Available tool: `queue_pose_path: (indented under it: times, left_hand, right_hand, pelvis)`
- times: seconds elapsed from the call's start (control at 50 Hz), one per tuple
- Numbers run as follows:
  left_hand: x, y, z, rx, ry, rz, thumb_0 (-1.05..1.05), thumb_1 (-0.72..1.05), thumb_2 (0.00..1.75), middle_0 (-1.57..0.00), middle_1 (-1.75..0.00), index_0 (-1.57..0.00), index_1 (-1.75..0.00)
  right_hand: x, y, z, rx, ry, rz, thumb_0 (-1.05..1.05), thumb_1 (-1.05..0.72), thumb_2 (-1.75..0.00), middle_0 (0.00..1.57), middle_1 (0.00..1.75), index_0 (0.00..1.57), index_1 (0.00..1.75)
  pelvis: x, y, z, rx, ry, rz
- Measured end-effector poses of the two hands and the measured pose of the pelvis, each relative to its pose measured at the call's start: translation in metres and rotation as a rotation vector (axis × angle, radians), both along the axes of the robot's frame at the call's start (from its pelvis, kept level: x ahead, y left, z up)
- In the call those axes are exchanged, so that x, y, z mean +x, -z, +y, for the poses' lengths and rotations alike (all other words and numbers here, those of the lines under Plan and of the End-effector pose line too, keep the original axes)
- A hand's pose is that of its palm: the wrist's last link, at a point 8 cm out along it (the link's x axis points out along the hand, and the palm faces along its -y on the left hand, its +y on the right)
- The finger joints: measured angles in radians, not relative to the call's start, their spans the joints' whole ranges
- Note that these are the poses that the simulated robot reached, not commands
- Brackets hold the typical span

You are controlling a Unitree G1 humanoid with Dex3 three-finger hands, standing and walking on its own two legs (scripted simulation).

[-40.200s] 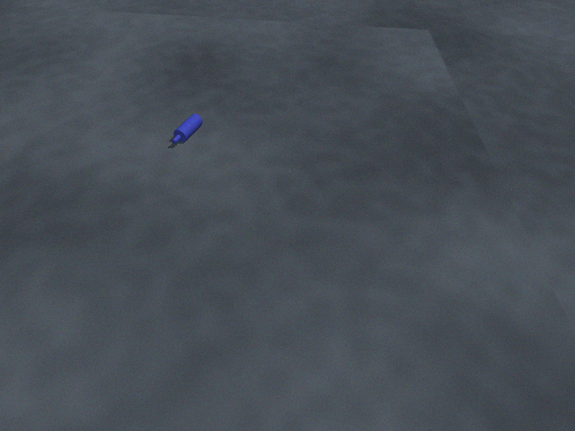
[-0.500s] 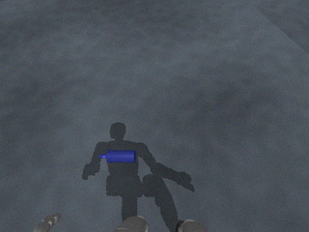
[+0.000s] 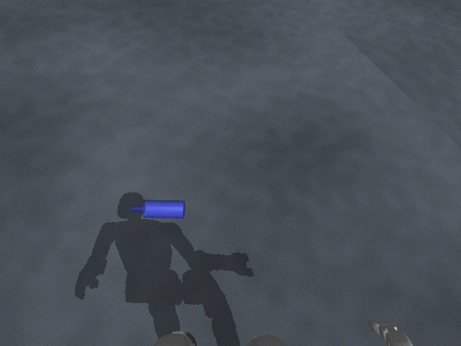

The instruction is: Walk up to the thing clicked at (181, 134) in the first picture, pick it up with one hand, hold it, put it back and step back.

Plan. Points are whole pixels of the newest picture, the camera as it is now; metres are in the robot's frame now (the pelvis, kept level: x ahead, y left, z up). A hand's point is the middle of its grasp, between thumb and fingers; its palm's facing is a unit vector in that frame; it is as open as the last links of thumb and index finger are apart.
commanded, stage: step back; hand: left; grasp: from above
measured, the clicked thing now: (158, 209) +0.73 +0.30 -0.72
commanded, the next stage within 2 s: none
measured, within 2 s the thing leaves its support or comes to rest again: neither
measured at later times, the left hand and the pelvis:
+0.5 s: hand out of the picture -0.02 +0.27 -0.14, palm faces +0.01 -0.91 -0.42, open 7.4 cm; pelvis -0.17 +0.00 -0.01, yaw +2 degrees
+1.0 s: hand out of the picture -0.27 +0.25 -0.14, palm faces -0.04 -0.91 -0.41, open 7.4 cm; pelvis -0.33 -0.02 +0.00, yaw -3 degrees
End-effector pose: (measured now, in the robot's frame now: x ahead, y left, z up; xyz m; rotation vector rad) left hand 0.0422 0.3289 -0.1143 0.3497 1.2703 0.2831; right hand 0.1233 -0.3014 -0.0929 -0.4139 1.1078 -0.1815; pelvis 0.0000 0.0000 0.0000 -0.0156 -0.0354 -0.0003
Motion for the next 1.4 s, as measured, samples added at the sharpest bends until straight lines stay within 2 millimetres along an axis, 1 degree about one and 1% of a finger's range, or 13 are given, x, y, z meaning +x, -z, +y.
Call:
queue_pose_path:
  times: [0.12,0.18,0.26,0.4,0.52,0.68,0.82,0.88,0.98,1.1,1.2,1.28,1.4]
  left_hand:
    - [-0.043,0.004,-0.019,0.013,0.055,0.033,0.0,0.9,0.9,-0.21,-0.3,-0.21,-0.3]
    - [-0.066,-0.006,-0.034,0.006,0.06,0.009,0.0,0.9,0.9,-0.21,-0.3,-0.21,-0.3]
    - [-0.088,-0.022,-0.041,0.014,0.066,-0.003,0.0,0.9,0.9,-0.21,-0.3,-0.21,-0.3]
    - [-0.077,-0.031,-0.031,0.045,0.107,-0.125,0.0,0.9,0.9,-0.21,-0.3,-0.21,-0.3]
    - [-0.082,-0.008,-0.016,0.006,0.104,-0.238,0.0,0.9,0.9,-0.21,-0.3,-0.21,-0.3]
    - [-0.149,-0.003,-0.026,-0.064,0.091,-0.158,0.0,0.9,0.9,-0.21,-0.3,-0.21,-0.3]
    - [-0.225,0.007,-0.033,-0.026,0.125,-0.074,0.0,0.9,0.9,-0.21,-0.3,-0.21,-0.3]
    - [-0.263,0.004,-0.042,-0.018,0.113,-0.043,0.0,0.9,0.9,-0.21,-0.3,-0.21,-0.3]
    - [-0.312,-0.012,-0.042,-0.005,0.082,-0.021,0.0,0.9,0.9,-0.21,-0.3,-0.21,-0.3]
    - [-0.332,-0.017,-0.024,0.011,0.06,-0.085,0.0,0.9,0.9,-0.21,-0.3,-0.21,-0.3]
    - [-0.342,-0.008,-0.008,-0.009,0.031,-0.11,0.0,0.9,0.9,-0.21,-0.3,-0.21,-0.3]
    - [-0.348,-0.008,-0.009,-0.045,0.037,-0.079,0.0,0.9,0.9,-0.21,-0.3,-0.21,-0.3]
    - [-0.342,-0.007,-0.019,-0.052,0.061,-0.055,0.0,0.9,0.9,-0.21,-0.3,-0.21,-0.3]
  right_hand:
    - [-0.037,0.025,-0.013,0.048,0.03,-0.06,0.0,-0.9,-0.9,0.21,0.3,0.2,0.3]
    - [-0.069,0.035,-0.019,0.075,0.067,-0.033,0.0,-0.9,-0.9,0.21,0.3,0.2,0.3]
    - [-0.116,0.029,-0.022,0.096,0.105,0.025,0.0,-0.9,-0.9,0.2,0.3,0.2,0.3]
    - [-0.204,0.031,-0.03,0.029,0.119,0.149,0.0,-0.9,-0.9,0.2,0.3,0.2,0.3]
    - [-0.256,0.028,-0.013,-0.019,0.084,0.201,0.0,-0.9,-0.9,0.2,0.3,0.2,0.3]
    - [-0.28,-0.001,-0.008,-0.028,0.06,0.087,0.0,-0.9,-0.9,0.21,0.3,0.2,0.31]
    - [-0.29,0.01,-0.026,-0.019,0.038,-0.037,0.0,-0.9,-0.9,0.21,0.3,0.2,0.31]
    - [-0.308,0.02,-0.034,0.004,0.055,-0.051,0.0,-0.9,-0.9,0.21,0.3,0.2,0.3]
    - [-0.356,0.019,-0.031,0.047,0.085,0.003,0.0,-0.9,-0.9,0.2,0.3,0.2,0.3]
    - [-0.414,0.028,-0.025,0.028,0.065,0.115,0.0,-0.9,-0.9,0.2,0.3,0.2,0.3]
    - [-0.447,0.023,-0.005,0.027,0.065,0.152,0.0,-0.9,-0.9,0.2,0.3,0.2,0.3]
    - [-0.456,0.01,0.001,0.035,0.082,0.124,0.01,-0.9,-0.9,0.21,0.3,0.2,0.3]
    - [-0.448,0.007,-0.012,0.036,0.097,0.083,0.0,-0.9,-0.9,0.21,0.3,0.2,0.31]
  pelvis:
    - [-0.049,0.015,-0.01,0.011,0.049,-0.022]
    - [-0.071,0.013,-0.014,-0.02,0.029,-0.04]
    - [-0.091,-0.001,-0.018,0.063,0.063,-0.025]
    - [-0.134,-0.001,-0.01,0.041,0.007,0.02]
    - [-0.182,0.012,0.0,0.07,-0.028,-0.021]
    - [-0.229,-0.003,0.001,-0.002,-0.001,0.004]
    - [-0.285,0.011,-0.011,0.015,0.066,0.006]
    - [-0.308,0.013,-0.016,-0.041,0.049,-0.027]
    - [-0.329,0.001,-0.019,0.039,0.063,-0.013]
    - [-0.352,0.003,-0.009,0.018,0.002,0.009]
    - [-0.364,0.004,0.001,0.056,-0.007,-0.018]
    - [-0.364,-0.005,0.001,0.028,-0.012,-0.014]
    - [-0.36,-0.006,-0.008,0.028,0.008,-0.009]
